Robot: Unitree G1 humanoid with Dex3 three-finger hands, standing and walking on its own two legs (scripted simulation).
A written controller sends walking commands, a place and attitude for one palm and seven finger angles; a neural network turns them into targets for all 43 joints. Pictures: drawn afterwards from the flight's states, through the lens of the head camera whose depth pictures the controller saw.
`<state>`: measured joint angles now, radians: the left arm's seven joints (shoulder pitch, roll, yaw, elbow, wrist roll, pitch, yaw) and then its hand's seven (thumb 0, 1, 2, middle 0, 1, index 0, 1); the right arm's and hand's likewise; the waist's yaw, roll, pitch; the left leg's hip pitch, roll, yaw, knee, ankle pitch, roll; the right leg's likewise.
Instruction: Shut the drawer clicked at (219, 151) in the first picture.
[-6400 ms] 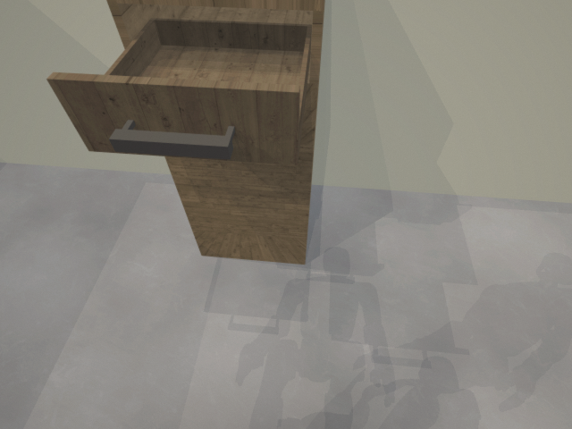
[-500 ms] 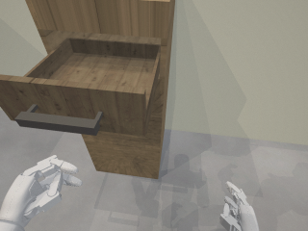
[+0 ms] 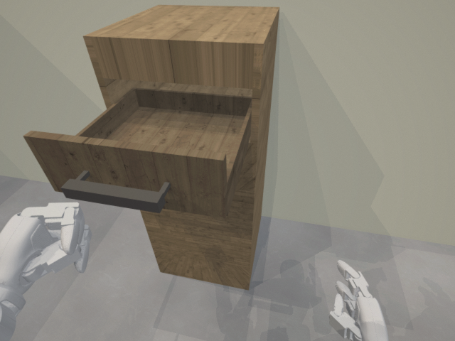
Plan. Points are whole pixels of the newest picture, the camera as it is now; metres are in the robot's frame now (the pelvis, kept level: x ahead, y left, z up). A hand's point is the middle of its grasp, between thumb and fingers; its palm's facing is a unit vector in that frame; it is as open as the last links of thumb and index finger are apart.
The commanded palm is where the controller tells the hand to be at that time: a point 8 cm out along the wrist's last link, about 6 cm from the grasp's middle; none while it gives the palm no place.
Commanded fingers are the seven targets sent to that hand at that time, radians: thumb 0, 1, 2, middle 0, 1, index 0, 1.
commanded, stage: raise the hand and make a fist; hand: left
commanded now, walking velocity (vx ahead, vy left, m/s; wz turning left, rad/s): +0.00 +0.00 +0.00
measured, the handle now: (118, 187) +0.33 +0.25 +0.13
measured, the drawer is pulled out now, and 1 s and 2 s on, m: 0.28 0.28 0.28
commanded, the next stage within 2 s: bring the fist close to the handle in 0.64 s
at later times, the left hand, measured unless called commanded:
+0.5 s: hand (69, 241) +0.17 +0.22 +0.20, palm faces +0.04 -0.97 -0.23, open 3.2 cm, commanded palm +0.12 +0.27 +0.23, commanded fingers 0.00 0.90 0.90 -1.40 -1.60 -1.40 -1.60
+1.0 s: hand (76, 240) +0.17 +0.22 +0.19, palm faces +0.00 -0.99 -0.17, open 3.3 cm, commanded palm +0.14 +0.26 +0.21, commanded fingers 0.00 0.90 0.90 -1.40 -1.60 -1.40 -1.60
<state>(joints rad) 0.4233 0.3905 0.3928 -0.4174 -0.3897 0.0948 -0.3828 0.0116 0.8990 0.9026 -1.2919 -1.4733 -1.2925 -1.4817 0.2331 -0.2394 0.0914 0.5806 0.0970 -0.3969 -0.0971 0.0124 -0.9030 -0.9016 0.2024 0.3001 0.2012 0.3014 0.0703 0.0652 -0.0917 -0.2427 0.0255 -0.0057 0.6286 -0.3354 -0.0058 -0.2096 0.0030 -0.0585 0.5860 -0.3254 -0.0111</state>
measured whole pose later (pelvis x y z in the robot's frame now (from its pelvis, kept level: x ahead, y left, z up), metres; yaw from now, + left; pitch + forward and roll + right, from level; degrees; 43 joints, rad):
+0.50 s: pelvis +0.01 -0.02 +0.01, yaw +0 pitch -4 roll -1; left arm 0.39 0.45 0.51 -0.42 -0.42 0.26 -0.45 0.01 0.90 0.90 -1.41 -1.60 -1.41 -1.60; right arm 0.22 -0.30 0.08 0.62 0.12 -0.33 -0.11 0.01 -0.90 -0.90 0.20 0.30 0.20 0.30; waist 0.09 0.10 -0.08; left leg -0.18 0.05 -0.02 0.55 -0.30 -0.04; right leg -0.15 0.03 -0.08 0.52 -0.30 -0.04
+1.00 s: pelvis +0.01 +0.00 +0.01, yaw +0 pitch -4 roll -1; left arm 0.42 0.38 0.44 -0.50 -0.41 0.21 -0.41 0.01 0.90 0.90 -1.41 -1.60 -1.41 -1.60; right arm 0.23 -0.25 0.10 0.61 0.10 -0.38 -0.09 0.01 -0.90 -0.90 0.20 0.30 0.20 0.30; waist 0.09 0.06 -0.08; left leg -0.17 0.02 0.00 0.55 -0.31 -0.01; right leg -0.14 0.00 -0.06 0.51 -0.31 -0.01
